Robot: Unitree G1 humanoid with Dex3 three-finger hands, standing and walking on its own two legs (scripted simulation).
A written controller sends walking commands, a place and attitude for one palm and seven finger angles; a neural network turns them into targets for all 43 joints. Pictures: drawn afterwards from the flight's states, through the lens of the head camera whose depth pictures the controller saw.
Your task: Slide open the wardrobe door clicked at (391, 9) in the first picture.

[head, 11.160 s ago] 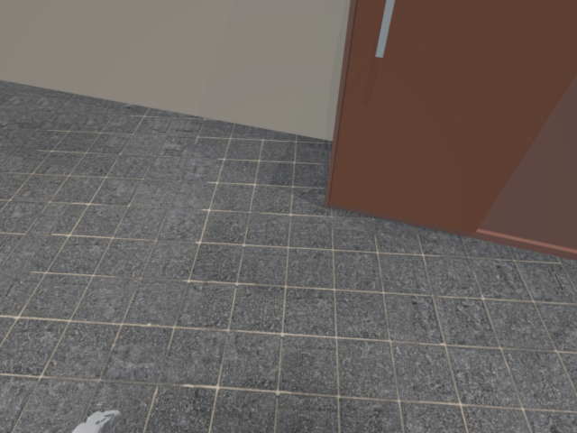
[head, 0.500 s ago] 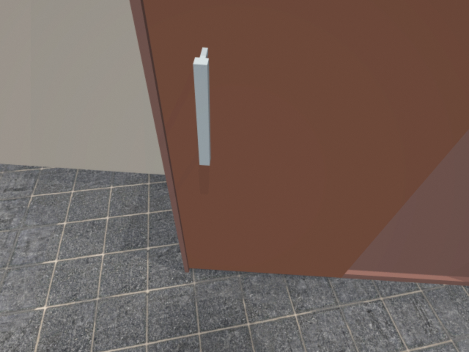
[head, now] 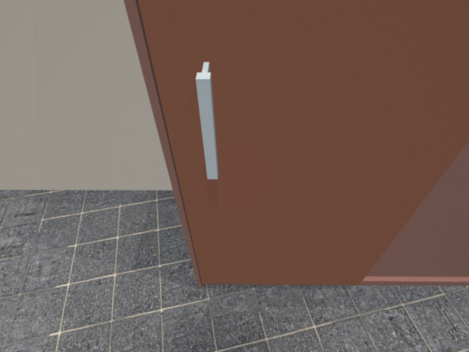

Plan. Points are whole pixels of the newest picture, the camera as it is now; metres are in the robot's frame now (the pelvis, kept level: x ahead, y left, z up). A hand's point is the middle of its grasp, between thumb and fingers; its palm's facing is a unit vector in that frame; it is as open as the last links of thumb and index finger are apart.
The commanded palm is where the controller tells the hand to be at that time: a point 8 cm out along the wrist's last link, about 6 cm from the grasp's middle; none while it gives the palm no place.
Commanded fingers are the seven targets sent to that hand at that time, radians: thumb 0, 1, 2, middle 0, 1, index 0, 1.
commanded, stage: come to a stop and stand still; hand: left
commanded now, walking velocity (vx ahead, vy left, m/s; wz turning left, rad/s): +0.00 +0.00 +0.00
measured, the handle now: (209, 126) +0.50 +0.08 +0.14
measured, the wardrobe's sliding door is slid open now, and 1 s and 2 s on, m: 0.00 0.00 0.00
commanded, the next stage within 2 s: look again from close up in 0.60 s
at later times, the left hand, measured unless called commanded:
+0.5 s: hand out of the picture +0.01 +0.16 -0.17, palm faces +0.00 -0.98 -0.19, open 7.3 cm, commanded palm none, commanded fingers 0.00 0.90 0.90 -0.20 -0.30 -0.20 -0.30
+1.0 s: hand out of the picture +0.00 +0.15 -0.17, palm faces +0.00 -0.98 -0.19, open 7.3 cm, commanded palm none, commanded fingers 0.00 0.90 0.90 -0.20 -0.30 -0.20 -0.30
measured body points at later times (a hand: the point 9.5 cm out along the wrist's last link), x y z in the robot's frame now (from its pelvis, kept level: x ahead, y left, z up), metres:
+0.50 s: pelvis +0.01 -0.01 +0.01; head +0.02 +0.00 +0.45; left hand +0.01 +0.21 -0.16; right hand +0.04 -0.24 -0.15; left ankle +0.03 +0.06 -0.73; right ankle -0.03 -0.15 -0.73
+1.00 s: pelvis +0.01 -0.02 +0.01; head +0.01 -0.01 +0.46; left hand +0.00 +0.21 -0.15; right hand +0.02 -0.25 -0.15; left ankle +0.03 +0.06 -0.73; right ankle -0.03 -0.15 -0.73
